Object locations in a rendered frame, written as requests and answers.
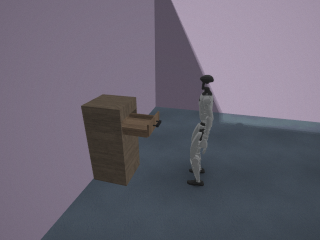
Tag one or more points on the left robot hand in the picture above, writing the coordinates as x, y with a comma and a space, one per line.
202, 144

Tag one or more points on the cabinet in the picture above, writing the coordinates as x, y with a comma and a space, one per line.
114, 156

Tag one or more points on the drawer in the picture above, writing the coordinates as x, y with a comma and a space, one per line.
140, 125

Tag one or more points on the robot torso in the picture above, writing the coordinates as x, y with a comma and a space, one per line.
202, 111

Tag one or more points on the right robot thigh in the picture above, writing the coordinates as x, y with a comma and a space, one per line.
196, 130

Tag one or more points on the robot left forearm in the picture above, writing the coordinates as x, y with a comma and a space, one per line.
208, 125

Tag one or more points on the handle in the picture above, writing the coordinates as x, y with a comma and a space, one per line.
159, 122

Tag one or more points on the robot left upper arm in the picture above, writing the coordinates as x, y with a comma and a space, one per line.
208, 107

